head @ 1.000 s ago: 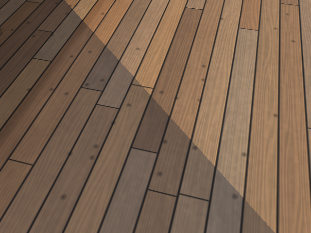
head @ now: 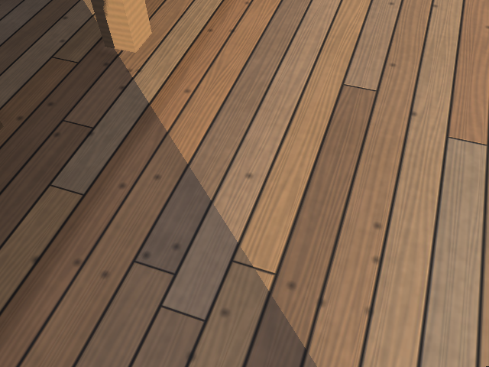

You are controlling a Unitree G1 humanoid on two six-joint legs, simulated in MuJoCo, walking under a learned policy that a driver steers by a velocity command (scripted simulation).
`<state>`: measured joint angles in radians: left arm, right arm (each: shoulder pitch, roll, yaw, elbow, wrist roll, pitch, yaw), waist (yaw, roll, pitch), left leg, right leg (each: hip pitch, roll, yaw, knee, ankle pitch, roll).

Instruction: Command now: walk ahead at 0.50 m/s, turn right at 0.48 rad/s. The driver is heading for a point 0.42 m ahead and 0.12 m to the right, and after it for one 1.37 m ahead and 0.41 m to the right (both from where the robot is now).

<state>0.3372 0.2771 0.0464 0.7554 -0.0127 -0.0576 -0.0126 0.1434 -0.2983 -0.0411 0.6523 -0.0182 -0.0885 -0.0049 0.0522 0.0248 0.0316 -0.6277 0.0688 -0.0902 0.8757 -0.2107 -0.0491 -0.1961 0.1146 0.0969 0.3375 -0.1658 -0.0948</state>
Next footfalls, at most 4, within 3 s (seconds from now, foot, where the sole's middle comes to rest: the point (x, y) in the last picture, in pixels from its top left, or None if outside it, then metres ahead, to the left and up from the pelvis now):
0.22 left None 0.31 0.14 -0.78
0.68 right None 0.46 -0.17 -0.78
1.12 left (264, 328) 0.57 0.03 -0.78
1.38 right None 0.38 -0.15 -0.78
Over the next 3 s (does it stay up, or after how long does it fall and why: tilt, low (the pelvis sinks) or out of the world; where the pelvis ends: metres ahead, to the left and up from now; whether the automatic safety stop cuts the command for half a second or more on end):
stays up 0.46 -0.05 -0.02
